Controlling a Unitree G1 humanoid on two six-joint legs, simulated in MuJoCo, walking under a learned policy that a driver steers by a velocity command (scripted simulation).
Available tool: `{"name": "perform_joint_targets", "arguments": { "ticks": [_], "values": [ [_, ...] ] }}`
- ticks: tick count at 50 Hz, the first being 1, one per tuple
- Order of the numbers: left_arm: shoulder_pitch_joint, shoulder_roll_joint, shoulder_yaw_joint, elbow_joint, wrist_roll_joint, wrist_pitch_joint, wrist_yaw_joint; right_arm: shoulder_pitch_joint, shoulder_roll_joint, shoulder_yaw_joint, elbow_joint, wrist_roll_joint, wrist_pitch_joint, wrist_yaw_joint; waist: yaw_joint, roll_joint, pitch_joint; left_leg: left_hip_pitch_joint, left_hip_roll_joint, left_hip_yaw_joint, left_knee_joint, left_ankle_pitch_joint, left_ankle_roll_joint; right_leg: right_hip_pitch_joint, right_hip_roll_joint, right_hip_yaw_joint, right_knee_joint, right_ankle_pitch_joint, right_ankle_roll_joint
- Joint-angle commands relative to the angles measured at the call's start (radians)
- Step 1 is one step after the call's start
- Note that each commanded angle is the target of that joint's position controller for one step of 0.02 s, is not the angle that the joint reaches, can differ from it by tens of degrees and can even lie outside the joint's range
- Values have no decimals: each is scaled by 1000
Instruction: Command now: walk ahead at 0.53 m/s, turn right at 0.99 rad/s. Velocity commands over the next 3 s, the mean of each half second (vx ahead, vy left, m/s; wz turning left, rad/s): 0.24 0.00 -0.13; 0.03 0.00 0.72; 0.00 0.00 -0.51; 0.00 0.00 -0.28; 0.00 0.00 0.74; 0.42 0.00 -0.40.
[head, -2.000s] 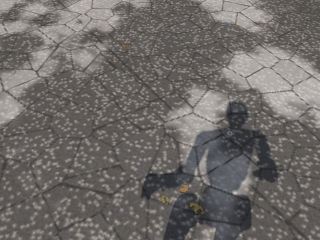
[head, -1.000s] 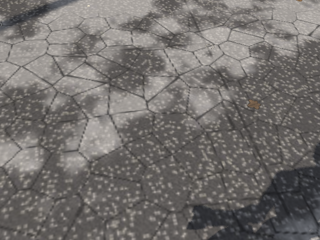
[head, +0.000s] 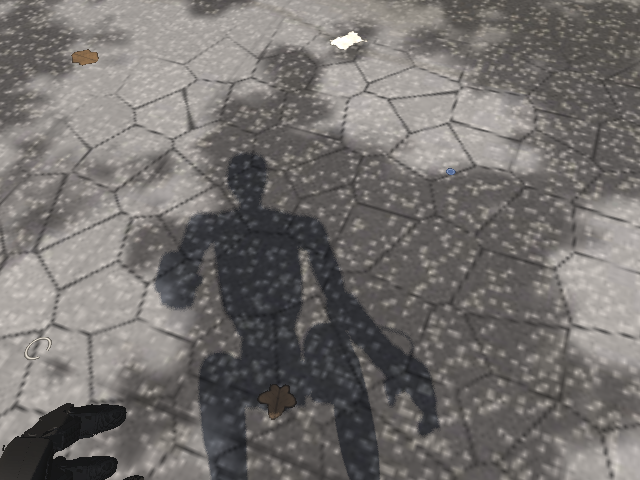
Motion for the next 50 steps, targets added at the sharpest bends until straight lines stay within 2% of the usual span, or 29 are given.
{"name": "perform_joint_targets", "arguments": {
  "ticks": [1, 3, 4, 5, 6, 7, 8, 9, 10, 11, 13, 15, 17, 21, 23, 28, 31, 32, 33, 34, 35, 36, 37, 38, 39, 40, 45, 48, 50],
  "values": [
    [-5, 9, -3, -44, 5, -14, -31, -202, -176, -23, -109, 6, -27, -19, 90, 99, -5, -169, 191, -2, -78, 752, 79, 280, 56, -73, -264, 192, -4],
    [59, 63, 24, -23, 4, -5, -39, -190, -218, -34, -105, 23, -20, -25, 135, 144, -68, -97, 202, 28, 61, 1026, 54, 412, 132, -115, -321, 153, -45],
    [152, 105, 46, 0, 2, 2, -38, -198, -235, -41, -113, 33, -13, -26, 189, 160, -118, -93, 216, 29, 200, 1134, 50, 523, 162, -117, -334, 117, -78],
    [296, 155, 74, 33, 4, 8, -30, -206, -224, -39, -124, 42, -11, -23, 263, 142, -183, -177, 216, 16, 402, 1097, 42, 731, 180, -81, -383, 144, -125],
    [349, 161, 81, 49, 1, 13, -10, -160, -150, -16, -122, 44, -15, -11, 278, 9, -188, -358, 139, 7, 686, 510, 3, 922, 124, 35, -494, 278, -176],
    [266, 224, 63, 7, 25, 8, 16, -37, -5, 31, -133, -37, -18, 9, 140, -304, -263, -594, 17, -29, 1103, -399, -22, 1093, -111, 318, -345, 989, -274],
    [228, 186, 42, -60, 73, -13, 8, 60, -115, 38, -128, 4, -26, 23, 157, -203, -620, -652, 2, -262, 1270, -362, -13, 1212, -355, 720, -490, 808, -478],
    [194, 138, 33, -51, 64, -13, -1, -47, -192, 19, -113, 29, -11, 19, 186, 20, -560, -617, 54, -263, 1207, -227, -11, 1064, -289, 645, -572, 570, -417],
    [152, 96, 18, -17, 36, -18, -2, -95, -167, 24, -119, 35, 6, 9, 151, 78, -392, -656, 98, -233, 1098, -157, -19, 911, -242, 516, -600, 436, -363],
    [120, 61, 4, -2, 26, -26, 0, -115, -137, 32, -106, 27, 27, -7, 125, 123, -302, -620, 134, -230, 1037, -125, -31, 763, -206, 447, -618, 383, -320],
    [75, 37, -8, 41, 55, -36, 2, -71, -123, 30, -85, 34, 66, -18, 66, 55, -217, -449, 158, -246, 935, -101, -44, 494, -158, 290, -679, 394, -289],
    [49, 28, -10, 77, 71, -50, 11, -52, -84, 32, -76, 24, 78, -25, 51, 9, -206, -384, 145, -232, 853, -67, -67, 421, -135, 156, -708, 492, -287],
    [41, 65, 7, 94, 66, -44, 30, -88, -86, 25, -91, 17, 82, -29, 62, 5, -204, -450, 142, -212, 806, -10, -84, 478, -143, 97, -714, 498, -284],
    [33, 56, 13, 110, 54, -8, 67, -185, -79, 19, -133, 25, 107, -20, 100, -15, -161, -545, 172, -193, 713, 83, -95, 547, -164, 51, -769, 135, -267],
    [33, 61, 18, 117, 51, 6, 77, -224, -75, 16, -158, 22, 117, -14, 113, -32, -138, -561, 174, -173, 661, 81, -91, 572, -182, 34, -782, 51, -258],
    [48, 85, 37, 131, 39, 33, 75, -252, -63, 12, -192, 21, 126, 19, 129, -51, -139, -508, 149, -97, 493, 20, -51, 675, -231, -35, -722, 129, -228],
    [28, 100, 50, 135, 7, 39, 68, -209, -63, 2, -197, 22, 132, 40, 89, -56, -161, -392, 107, -45, 289, 66, 7, 710, -240, -89, -607, 219, -160],
    [44, 84, 50, 148, -6, 39, 64, -172, -77, -8, -189, 19, 133, 38, 70, -28, -161, -315, 79, -45, 180, 165, 40, 680, -209, -127, -525, 177, -106],
    [92, 55, 48, 166, 0, 38, 58, -120, -146, -34, -179, 12, 131, 25, 66, 101, -143, -206, 109, -167, 69, 426, 96, 573, -127, -186, -347, 25, -24],
    [67, 14, 36, 112, 48, 31, 52, -92, -304, -71, -198, 5, 127, 4, 100, 431, -129, -17, 358, -555, 85, 902, 249, 209, 28, -228, -36, -480, 83],
    [-53, 31, 34, 72, 63, 24, 55, -85, -282, -61, -228, -32, 101, 14, 32, 343, -214, 8, 409, -687, 62, 905, 386, 69, 117, -18, 149, -587, 103],
    [-91, 52, 41, 68, 38, 24, 58, -97, -257, -59, -224, -32, 80, 23, 30, 225, -223, 21, 365, -607, 49, 835, 361, 37, 110, 56, 212, -519, 81],
    [-73, 47, 42, 77, 26, 22, 65, -145, -238, -59, -226, -6, 70, 17, 68, 175, -200, 13, 308, -546, 58, 763, 306, 19, 99, 83, 193, -427, 66],
    [-52, 56, 45, 92, 31, 21, 75, -196, -197, -49, -239, 21, 76, 7, 91, 140, -190, -6, 282, -511, 63, 720, 266, 17, 85, 93, 157, -365, 65],
    [-48, 62, 48, 93, 35, 20, 79, -237, -174, -40, -256, 32, 85, -5, 110, 153, -188, -51, 262, -492, 62, 708, 249, 60, 86, 104, 124, -318, 68],
    [-45, 54, 46, 95, 33, 17, 77, -250, -165, -36, -268, 29, 93, -14, 119, 165, -201, -69, 239, -483, 65, 723, 243, 97, 105, 100, 102, -284, 75],
    [-39, 19, 27, 126, 18, 12, 63, -247, -180, -44, -289, 20, 114, -37, 101, 177, -239, -69, 203, -493, 104, 664, 217, 200, 146, 105, -170, -193, 106],
    [-3, 33, 25, 151, 16, 21, 48, -253, -144, -21, -285, 0, 118, -29, 80, 213, -249, -135, 218, -462, 123, 665, 217, 328, 108, 67, -223, -181, 102],
    [6, 26, 18, 155, 15, 23, 38, -264, -88, 7, -271, -13, 115, -17, 76, 214, -229, -180, 222, -453, 127, 618, 219, 403, 78, 53, -276, -190, 84]
  ]
}}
